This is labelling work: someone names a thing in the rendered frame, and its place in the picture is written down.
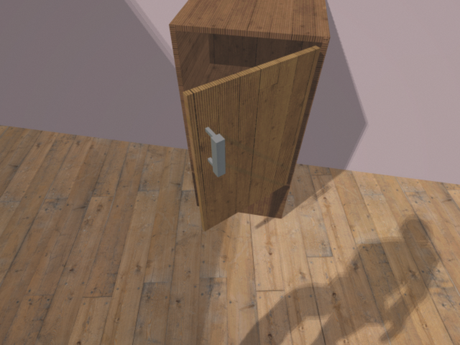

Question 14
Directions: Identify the handle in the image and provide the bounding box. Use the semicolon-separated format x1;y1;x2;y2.
205;127;226;177

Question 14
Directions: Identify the cupboard door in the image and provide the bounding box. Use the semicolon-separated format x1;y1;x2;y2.
183;46;320;231

